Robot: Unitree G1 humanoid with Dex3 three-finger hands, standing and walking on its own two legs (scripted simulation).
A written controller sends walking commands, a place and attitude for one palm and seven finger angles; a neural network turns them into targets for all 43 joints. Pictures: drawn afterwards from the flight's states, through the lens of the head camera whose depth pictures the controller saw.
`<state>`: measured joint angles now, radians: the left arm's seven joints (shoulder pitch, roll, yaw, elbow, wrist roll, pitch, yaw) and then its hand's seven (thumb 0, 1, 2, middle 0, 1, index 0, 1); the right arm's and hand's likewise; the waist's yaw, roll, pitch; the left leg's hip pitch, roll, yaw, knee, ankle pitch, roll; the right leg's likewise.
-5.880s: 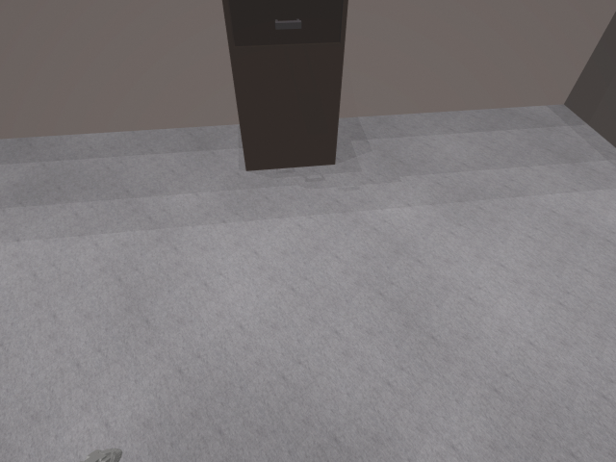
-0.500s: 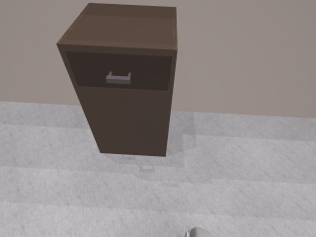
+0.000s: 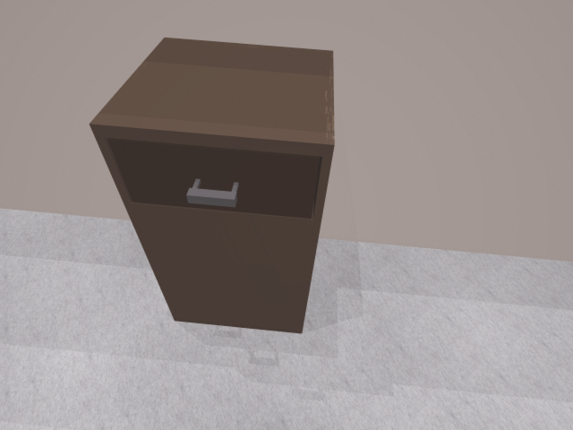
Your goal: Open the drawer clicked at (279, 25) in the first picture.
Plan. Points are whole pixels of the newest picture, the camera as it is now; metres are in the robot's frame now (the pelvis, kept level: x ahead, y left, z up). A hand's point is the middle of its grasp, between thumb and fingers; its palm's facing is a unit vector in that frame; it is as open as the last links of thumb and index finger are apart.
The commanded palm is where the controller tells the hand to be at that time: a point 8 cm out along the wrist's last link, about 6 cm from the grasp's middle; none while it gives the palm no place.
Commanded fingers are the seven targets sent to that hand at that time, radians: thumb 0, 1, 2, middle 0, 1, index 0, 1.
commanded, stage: come to a stop and stand still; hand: left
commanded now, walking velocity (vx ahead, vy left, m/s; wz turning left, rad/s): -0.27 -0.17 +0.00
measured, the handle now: (214, 191) +0.58 +0.20 -0.04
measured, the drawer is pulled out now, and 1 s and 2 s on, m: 0.00 0.00 0.00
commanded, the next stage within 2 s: look again from close up in 1.66 s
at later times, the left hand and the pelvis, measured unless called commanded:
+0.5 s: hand out of the picture +0.12 +0.17 -0.17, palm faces -0.01 -0.96 -0.28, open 7.4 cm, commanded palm none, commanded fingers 0.00 0.90 0.90 -0.20 -0.30 -0.20 -0.30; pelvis +0.04 -0.04 -0.01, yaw -3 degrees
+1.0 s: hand out of the picture +0.02 +0.16 -0.15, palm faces +0.07 -0.96 -0.28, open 7.4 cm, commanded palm none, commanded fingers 0.00 0.90 0.90 -0.20 -0.30 -0.20 -0.30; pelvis +0.02 -0.04 +0.01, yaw -1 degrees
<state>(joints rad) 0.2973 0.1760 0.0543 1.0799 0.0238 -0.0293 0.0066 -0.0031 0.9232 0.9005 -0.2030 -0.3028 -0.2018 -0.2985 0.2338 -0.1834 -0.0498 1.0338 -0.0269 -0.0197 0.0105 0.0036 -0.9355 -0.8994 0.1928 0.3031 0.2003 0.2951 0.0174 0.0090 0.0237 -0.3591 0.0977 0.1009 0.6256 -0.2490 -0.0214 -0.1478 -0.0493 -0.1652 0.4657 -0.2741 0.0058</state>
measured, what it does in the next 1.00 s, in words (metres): steps on the spot: left foot, then right foot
